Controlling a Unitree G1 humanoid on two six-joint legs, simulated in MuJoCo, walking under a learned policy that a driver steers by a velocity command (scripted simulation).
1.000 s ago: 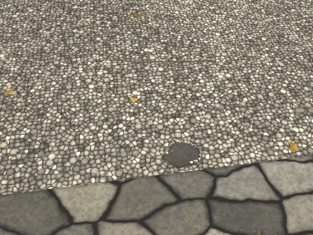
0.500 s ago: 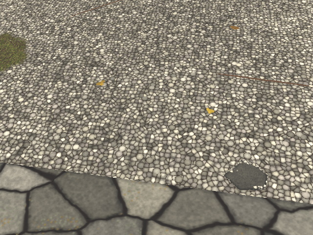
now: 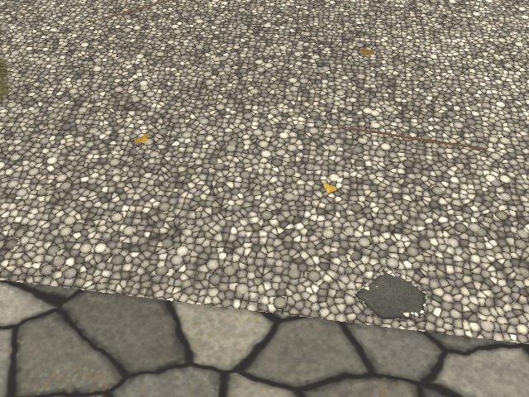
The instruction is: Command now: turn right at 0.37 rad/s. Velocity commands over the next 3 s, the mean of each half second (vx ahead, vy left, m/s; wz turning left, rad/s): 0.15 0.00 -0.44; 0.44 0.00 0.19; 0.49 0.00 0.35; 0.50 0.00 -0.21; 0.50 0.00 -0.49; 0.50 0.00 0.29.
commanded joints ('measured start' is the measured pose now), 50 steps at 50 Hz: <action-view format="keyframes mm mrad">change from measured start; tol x32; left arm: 1 -19 60 22 -81 -2 9 1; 50 37 95 -1 -167 36 -144 -15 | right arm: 1 -57 -182 -59 -61 11 -18 -6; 50 99 -198 -39 -23 26 -95 51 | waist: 1 -11 120 -34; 10 20 -305 -141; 35 89 -84 78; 42 -73 341 -368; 50 -8 72 -34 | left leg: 1 82 326 -217 -183 509 223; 7 69 279 -67 -26 435 128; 11 -490 -1 -139 706 -373 -64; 20 -508 37 -139 366 203 -51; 36 -453 32 -58 22 205 27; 40 108 -61 -18 -14 242 127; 42 628 337 -847 -169 -34 356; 50 68 146 -412 -329 363 278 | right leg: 1 -127 -50 30 98 -17 12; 8 242 44 -68 -450 412 -76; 10 383 -368 585 -582 787 -392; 13 355 -251 507 -692 -70 -298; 16 317 -182 445 -758 -51 -255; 34 469 -216 226 -747 392 -258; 40 365 -132 24 -291 1109 -155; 42 -242 115 41 331 -25 -45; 50 -239 -63 61 117 267 -4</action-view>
